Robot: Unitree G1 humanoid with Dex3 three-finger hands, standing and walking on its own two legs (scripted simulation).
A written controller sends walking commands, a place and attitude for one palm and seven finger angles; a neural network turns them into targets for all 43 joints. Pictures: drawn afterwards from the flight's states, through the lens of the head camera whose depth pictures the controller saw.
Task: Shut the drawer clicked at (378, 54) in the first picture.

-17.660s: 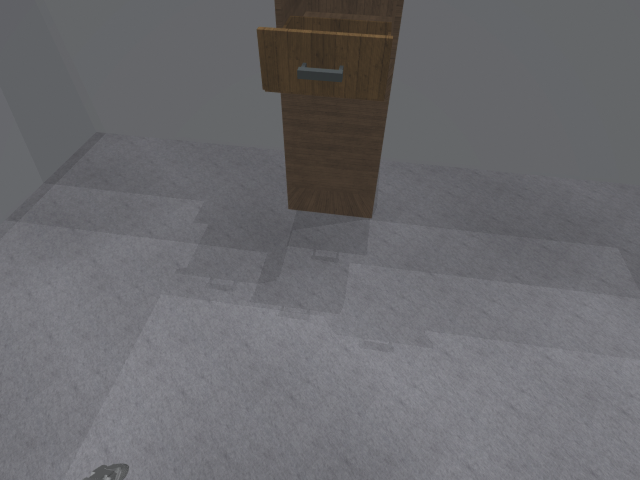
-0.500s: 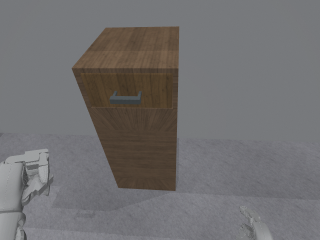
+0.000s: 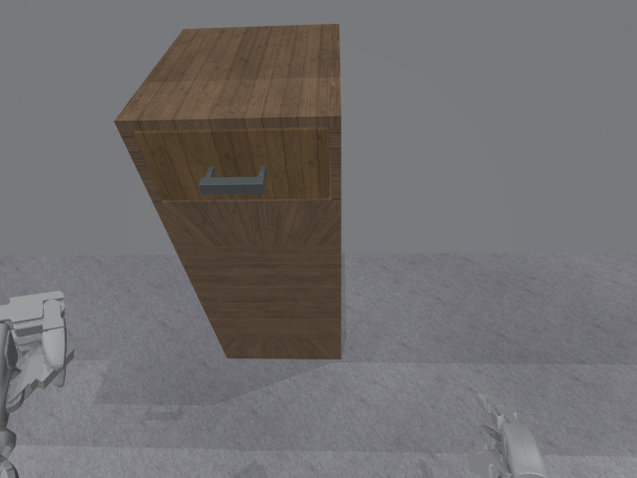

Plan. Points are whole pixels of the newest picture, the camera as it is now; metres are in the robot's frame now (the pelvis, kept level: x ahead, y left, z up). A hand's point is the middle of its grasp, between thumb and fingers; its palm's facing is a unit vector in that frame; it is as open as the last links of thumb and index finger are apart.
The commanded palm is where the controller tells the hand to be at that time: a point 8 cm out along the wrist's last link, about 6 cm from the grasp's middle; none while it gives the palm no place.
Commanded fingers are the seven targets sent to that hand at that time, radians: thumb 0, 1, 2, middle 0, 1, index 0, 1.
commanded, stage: step back with the hand held close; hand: left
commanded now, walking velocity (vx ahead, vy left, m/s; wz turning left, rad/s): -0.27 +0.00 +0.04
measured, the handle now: (234, 178) +0.60 +0.21 +0.04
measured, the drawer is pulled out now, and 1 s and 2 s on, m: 0.00 0.00 0.00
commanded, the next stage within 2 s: stop stepping back and stand still in 1.06 s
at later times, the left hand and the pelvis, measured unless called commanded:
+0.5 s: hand out of the picture +0.12 +0.27 +0.15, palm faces +0.37 -0.78 -0.51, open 3.3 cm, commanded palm +0.06 +0.31 +0.17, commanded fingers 0.00 0.90 0.90 -1.40 -1.60 -1.40 -1.60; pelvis -0.07 +0.03 -0.02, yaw +0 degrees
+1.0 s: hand out of the picture +0.06 +0.28 +0.17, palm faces +0.36 -0.81 -0.46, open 3.3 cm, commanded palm +0.00 +0.31 +0.17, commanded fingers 0.00 0.90 0.90 -1.40 -1.60 -1.40 -1.60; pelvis -0.14 +0.03 -0.01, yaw -1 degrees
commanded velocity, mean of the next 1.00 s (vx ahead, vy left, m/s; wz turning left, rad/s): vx -0.32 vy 0.00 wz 0.03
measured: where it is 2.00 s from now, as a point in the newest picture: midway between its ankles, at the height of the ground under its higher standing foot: outside the picture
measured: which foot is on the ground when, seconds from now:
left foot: down 0.00-1.00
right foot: down 0.00-0.76, up 0.78-1.00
